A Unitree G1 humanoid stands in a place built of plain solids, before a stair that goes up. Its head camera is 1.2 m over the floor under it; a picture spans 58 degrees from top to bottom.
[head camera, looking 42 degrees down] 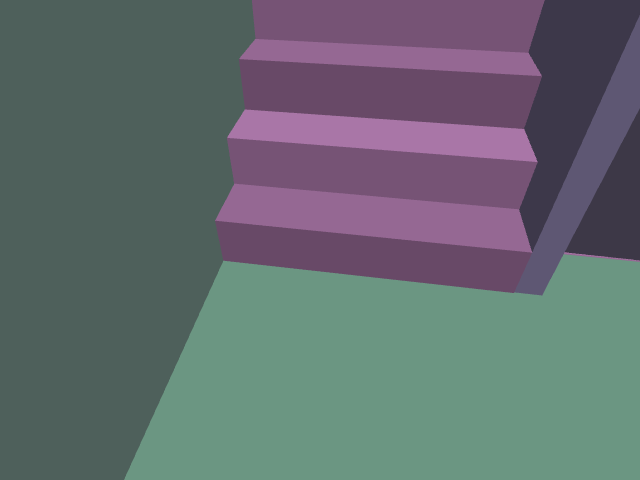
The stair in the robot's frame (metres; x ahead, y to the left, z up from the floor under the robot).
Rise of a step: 0.20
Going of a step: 0.24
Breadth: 1.10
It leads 9 degrees to the right of straight ahead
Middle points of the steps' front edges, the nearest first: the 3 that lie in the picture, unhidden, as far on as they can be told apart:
1.13 -0.16 0.21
1.36 -0.20 0.41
1.60 -0.24 0.61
